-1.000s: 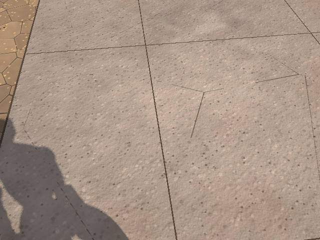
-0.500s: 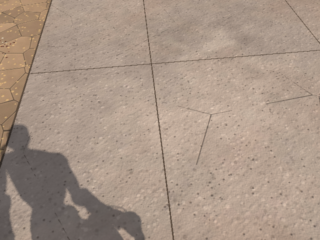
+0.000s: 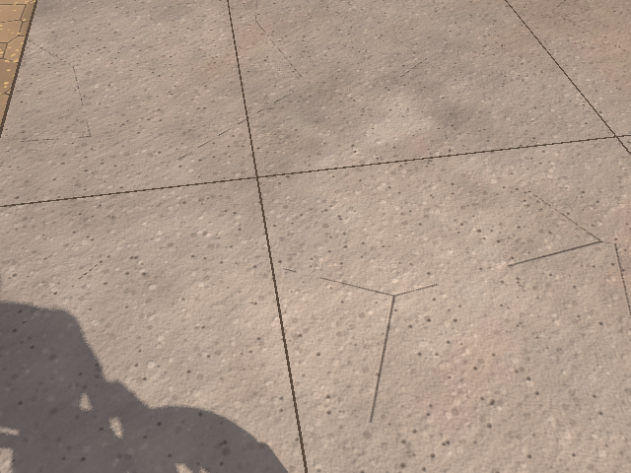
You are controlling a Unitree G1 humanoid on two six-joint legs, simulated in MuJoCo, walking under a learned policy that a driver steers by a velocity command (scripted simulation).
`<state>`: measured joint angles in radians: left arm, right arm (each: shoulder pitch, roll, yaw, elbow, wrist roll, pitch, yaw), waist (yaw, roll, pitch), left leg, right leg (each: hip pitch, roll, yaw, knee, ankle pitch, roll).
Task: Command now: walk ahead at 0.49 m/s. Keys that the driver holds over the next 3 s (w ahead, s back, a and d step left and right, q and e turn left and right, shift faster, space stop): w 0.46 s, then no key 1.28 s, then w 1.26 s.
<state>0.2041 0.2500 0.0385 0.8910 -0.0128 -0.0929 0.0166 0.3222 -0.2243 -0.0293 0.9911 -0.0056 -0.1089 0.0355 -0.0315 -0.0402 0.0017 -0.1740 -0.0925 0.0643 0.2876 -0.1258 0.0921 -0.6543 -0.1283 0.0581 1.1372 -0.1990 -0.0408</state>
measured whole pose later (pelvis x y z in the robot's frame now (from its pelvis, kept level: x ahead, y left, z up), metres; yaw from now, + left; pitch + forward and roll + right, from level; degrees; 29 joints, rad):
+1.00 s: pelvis +0.42 -0.05 -0.01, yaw +0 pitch +1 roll +0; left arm 0.20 0.23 0.04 1.00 0.00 0.01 0.04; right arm 0.12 -0.20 -0.03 0.94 -0.02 -0.03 -0.01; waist 0.00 -0.02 0.02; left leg -0.39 -0.03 0.04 0.46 -0.09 0.05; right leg -0.35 -0.04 0.02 0.75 -0.44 0.04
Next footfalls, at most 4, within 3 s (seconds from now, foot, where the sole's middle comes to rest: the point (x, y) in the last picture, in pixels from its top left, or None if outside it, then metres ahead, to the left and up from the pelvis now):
0.30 right None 0.34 -0.17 -0.78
0.78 left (298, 457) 0.55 0.04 -0.78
1.06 right None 0.47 -0.20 -0.78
2.50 right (382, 300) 0.96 -0.18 -0.78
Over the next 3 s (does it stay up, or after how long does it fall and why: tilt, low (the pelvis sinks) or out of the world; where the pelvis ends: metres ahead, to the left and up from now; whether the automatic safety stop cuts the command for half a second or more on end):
stays up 1.04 -0.07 -0.01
